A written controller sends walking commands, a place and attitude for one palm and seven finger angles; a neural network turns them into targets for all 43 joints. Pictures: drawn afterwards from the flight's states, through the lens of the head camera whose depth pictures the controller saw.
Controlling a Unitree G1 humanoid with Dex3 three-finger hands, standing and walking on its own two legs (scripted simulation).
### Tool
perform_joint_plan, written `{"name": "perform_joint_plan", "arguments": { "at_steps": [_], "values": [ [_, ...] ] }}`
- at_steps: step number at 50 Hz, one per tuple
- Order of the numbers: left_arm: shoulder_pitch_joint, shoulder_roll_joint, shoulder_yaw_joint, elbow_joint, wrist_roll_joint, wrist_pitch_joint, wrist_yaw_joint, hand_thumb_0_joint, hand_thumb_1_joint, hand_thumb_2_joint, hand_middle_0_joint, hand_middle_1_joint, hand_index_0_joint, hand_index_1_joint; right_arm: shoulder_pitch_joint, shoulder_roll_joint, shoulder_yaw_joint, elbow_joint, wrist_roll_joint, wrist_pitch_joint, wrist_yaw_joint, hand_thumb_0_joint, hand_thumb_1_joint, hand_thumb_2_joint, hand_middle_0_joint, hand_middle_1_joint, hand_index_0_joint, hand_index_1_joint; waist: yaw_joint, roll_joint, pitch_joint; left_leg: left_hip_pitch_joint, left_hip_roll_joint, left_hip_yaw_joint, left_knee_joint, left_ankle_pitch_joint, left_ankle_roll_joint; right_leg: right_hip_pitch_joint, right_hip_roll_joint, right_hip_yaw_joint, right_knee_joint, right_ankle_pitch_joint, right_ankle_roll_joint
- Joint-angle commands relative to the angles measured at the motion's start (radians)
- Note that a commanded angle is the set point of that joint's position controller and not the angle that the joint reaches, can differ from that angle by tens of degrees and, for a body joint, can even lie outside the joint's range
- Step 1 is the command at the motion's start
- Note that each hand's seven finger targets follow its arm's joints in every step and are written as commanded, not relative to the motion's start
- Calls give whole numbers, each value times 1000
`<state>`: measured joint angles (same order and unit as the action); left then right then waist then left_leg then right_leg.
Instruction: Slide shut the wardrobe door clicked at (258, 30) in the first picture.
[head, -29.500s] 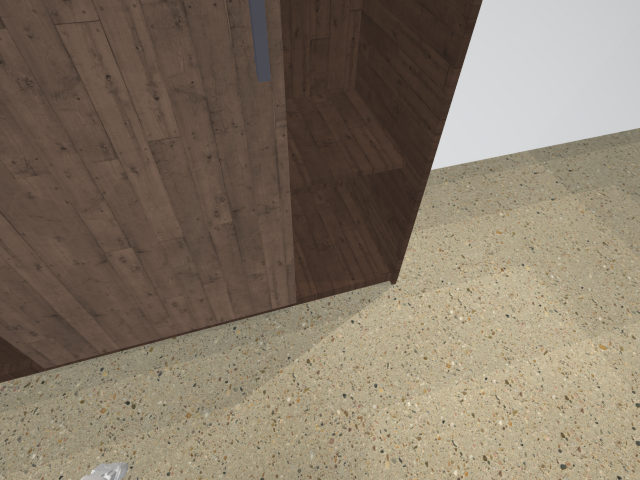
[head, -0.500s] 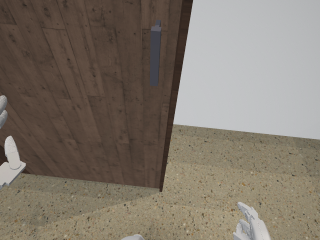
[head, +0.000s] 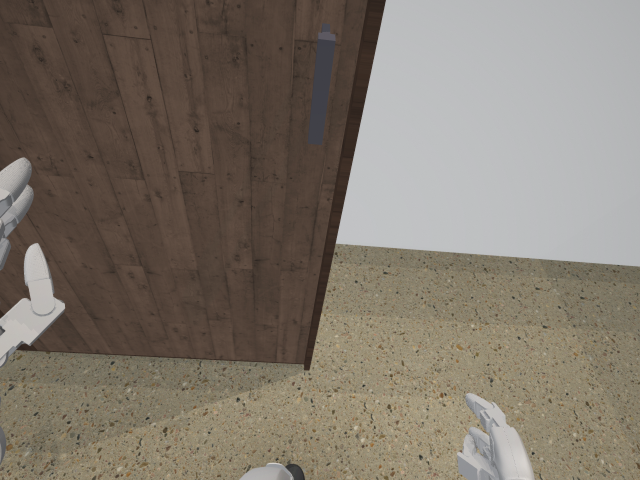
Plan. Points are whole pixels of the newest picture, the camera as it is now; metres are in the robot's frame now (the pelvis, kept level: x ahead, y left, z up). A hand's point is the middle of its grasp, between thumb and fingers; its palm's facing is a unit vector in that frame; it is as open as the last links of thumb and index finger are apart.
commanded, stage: step back with the hand held close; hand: left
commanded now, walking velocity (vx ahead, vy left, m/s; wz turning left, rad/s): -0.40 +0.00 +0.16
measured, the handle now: (320, 86) +0.55 +0.07 +0.23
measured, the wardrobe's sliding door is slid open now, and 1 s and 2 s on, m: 0.00 0.00 0.00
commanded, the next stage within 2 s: stop stepping back and stand still in 0.10 s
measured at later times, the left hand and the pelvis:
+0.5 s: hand out of the picture +0.02 +0.33 +0.21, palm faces +0.43 -0.79 -0.43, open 7.4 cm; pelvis -0.15 +0.06 +0.03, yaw +5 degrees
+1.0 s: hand out of the picture -0.10 +0.40 +0.20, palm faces +0.61 -0.65 -0.45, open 7.4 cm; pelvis -0.24 +0.10 +0.00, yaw +9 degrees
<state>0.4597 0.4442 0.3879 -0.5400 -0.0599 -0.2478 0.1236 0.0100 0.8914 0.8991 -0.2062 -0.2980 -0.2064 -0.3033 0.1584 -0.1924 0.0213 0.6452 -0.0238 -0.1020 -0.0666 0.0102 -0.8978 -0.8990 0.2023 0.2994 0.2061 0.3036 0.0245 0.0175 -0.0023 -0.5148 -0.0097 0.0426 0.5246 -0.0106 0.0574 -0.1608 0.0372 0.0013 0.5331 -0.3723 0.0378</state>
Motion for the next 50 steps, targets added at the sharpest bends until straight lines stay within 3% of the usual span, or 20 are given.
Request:
{"name": "perform_joint_plan", "arguments": {
  "at_steps": [1, 4, 6, 7, 10, 12, 13, 14, 16, 22, 24, 26, 27, 32, 34, 37, 41, 43, 45, 50],
  "values": [
    [-3, 233, 226, -215, -33, -46, 7, 0, 900, 900, -200, -300, -200, -300, -103, -169, -79, -177, -20, -33, -13, 0, -900, -900, 200, 300, 200, 300, 5, 335, -169, 62, 261, -494, -626, -709, -199, 14, 115, -38, 290, -242, -94],
    [152, 220, 222, -253, -47, -66, 3, 0, 900, 900, -200, -300, -200, -300, -39, -116, -85, -185, 1, -24, 14, 0, -900, -900, 200, 300, 200, 300, 16, 198, -246, 176, 69, -87, -213, -353, -209, 13, 35, -57, -23, -169, -161],
    [196, 211, 211, -308, -58, -70, 19, 0, 900, 900, -200, -300, -200, -300, -39, -109, -76, -192, 25, -32, 14, 0, -900, -900, 200, 300, 200, 300, 4, -215, -160, 339, -63, -100, 570, -380, -161, -477, -387, 264, -374, -88, -255],
    [95, 249, 250, -340, -40, -64, 31, 0, 900, 900, -200, -300, -200, -300, -55, -107, -55, -194, -2, -20, 20, 0, -900, -900, 200, 300, 200, 300, -13, -156, -104, 116, -66, -97, 778, -474, -143, -430, -445, 268, -324, 105, -303],
    [-118, 147, 123, -244, 2, -27, -5, 0, 900, 900, -200, -300, -200, -300, -78, -98, -45, -180, 11, -18, 7, 0, -900, -900, 200, 300, 200, 300, -60, -174, 98, 174, 73, -178, 397, -467, -88, -491, -273, 19, -108, 159, -152],
    [-119, 184, 165, -190, 9, -25, 20, 0, 900, 900, -200, -300, -200, -300, -59, -167, -56, -152, 14, -36, -33, 0, -900, -900, 200, 300, 200, 300, -54, 287, 24, 193, 123, -221, -163, -263, -50, -334, -94, -23, 265, 6, -73],
    [-143, 188, 170, -250, 10, -44, 31, 0, 900, 900, -200, -300, -200, -300, -29, -177, -66, -157, 6, -64, -28, 0, -900, -900, 200, 300, 200, 300, -36, 493, -43, 156, 289, -519, -314, -370, 34, -333, 6, -6, 449, -244, -48],
    [-186, 219, 199, -266, 19, -62, 40, 0, 900, 900, -200, -300, -200, -300, -18, -160, -72, -137, 5, -87, -27, 0, -900, -900, 200, 300, 200, 300, -36, 344, -62, 71, 298, -569, -363, -629, 83, -265, 40, 63, 546, -186, -46],
    [-133, 232, 219, -355, 8, -45, 22, 0, 900, 900, -200, -300, -200, -300, -26, -149, -78, -150, 3, -101, 3, 0, -900, -900, 200, 300, 200, 300, -36, 268, -155, 130, 257, -639, -462, -877, -101, -268, 67, 62, 613, -174, -48],
    [180, 169, 168, -334, -2, 26, 27, 0, 900, 900, -200, -300, -200, -300, -31, -107, -79, -170, -6, -53, 35, 0, -900, -900, 200, 300, 200, 300, 11, 311, -177, 33, 82, -174, -463, -585, -231, 199, 147, -157, 73, -220, -106],
    [197, 181, 182, -256, 9, 53, 21, 0, 900, 900, -200, -300, -200, -300, 26, -92, -81, -137, 25, -22, 34, 0, -900, -900, 200, 300, 200, 300, 25, -206, -145, 106, -84, 83, 413, -443, -189, 10, -145, 71, -285, -71, -238],
    [-94, 245, 240, -382, -21, 39, 38, 0, 900, 900, -200, -300, -200, -300, -43, -107, -53, -155, 14, 5, 30, 0, -900, -900, 200, 300, 200, 300, -50, -193, -6, -62, 26, -195, 1064, -436, -86, -382, -447, 354, -328, -125, -374],
    [-201, 314, 282, -240, -17, 16, 50, 0, 900, 900, -200, -300, -200, -300, -38, -80, -29, -144, -11, 0, 34, 0, -900, -900, 200, 300, 200, 300, -90, -168, 5, -10, 127, -176, 934, -426, -77, -441, -453, 338, -310, -179, -140],
    [-214, 82, 32, -44, 25, 66, 40, 0, 900, 900, -200, -300, -200, -300, -40, -118, -52, -121, 24, -25, -33, 0, -900, -900, 200, 300, 200, 300, -65, 43, 46, 296, 25, 54, 36, -440, -34, -349, -201, 62, -66, -316, -168],
    [-212, 120, 64, -235, 20, 21, 48, 0, 900, 900, -200, -300, -200, -300, -19, -151, -62, -170, 23, -50, -28, 0, -900, -900, 200, 300, 200, 300, -57, 362, -10, 408, 295, -459, -249, -450, 77, -472, -10, -88, 364, -197, -47],
    [-91, 214, 176, -359, 7, -26, 23, 0, 900, 900, -200, -300, -200, -300, -41, -125, -71, -173, 9, -64, 13, 0, -900, -900, 200, 300, 200, 300, -55, 217, -14, 235, 387, -658, -377, -613, 161, -456, -53, 55, 587, -124, -36],
    [28, 180, 194, -319, 31, -36, 39, 0, 900, 900, -200, -300, -200, -300, -64, -129, -73, -175, 7, -52, 29, 0, -900, -900, 200, 300, 200, 300, -12, 364, -16, -106, 262, -211, -308, -758, 52, 6, -21, -90, 261, -48, -65],
    [75, 154, 190, -176, 38, 0, 49, 0, 900, 900, -200, -300, -200, -300, -42, -121, -79, -182, 10, -22, 16, 0, -900, -900, 200, 300, 200, 300, 17, 210, -73, -240, 170, -74, -36, -766, -11, 253, 24, -98, 91, -135, -97],
    [57, 164, 198, -80, 30, 28, 49, 0, 900, 900, -200, -300, -200, -300, -19, -110, -92, -183, 31, -11, 13, 0, -900, -900, 200, 300, 200, 300, -5, -308, -38, -262, -9, 12, 680, -563, -52, 28, -323, 567, -326, -349, -280],
    [-139, 107, 114, -66, 21, 16, 33, 0, 900, 900, -200, -300, -200, -300, -36, -111, -72, -128, 21, -32, -20, 0, -900, -900, 200, 300, 200, 300, -56, -172, 47, 151, 112, -45, 440, -445, -31, -457, -296, 299, -283, -492, -222]
  ]
}}
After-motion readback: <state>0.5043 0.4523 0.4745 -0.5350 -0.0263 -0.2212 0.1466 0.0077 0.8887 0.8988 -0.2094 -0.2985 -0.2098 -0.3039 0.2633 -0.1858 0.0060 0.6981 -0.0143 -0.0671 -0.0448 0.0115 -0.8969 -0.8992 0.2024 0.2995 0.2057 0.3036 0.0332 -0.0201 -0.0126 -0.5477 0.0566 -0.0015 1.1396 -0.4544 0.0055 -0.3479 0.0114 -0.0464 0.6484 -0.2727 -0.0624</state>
